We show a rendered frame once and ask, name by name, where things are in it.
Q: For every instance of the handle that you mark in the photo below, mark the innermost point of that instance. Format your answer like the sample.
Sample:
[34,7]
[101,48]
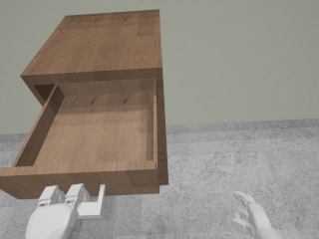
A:
[93,210]

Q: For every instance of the robot right forearm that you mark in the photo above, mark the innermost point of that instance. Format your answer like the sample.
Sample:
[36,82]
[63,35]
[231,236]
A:
[266,233]

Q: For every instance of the drawer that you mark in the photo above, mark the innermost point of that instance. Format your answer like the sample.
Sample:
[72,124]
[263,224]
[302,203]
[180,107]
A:
[104,132]

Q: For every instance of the cabinet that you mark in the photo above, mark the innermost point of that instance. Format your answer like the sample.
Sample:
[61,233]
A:
[102,47]

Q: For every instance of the right robot hand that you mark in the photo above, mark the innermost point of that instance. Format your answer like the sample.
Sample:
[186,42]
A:
[247,223]

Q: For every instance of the left robot hand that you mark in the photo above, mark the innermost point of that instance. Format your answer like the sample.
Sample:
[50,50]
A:
[57,221]

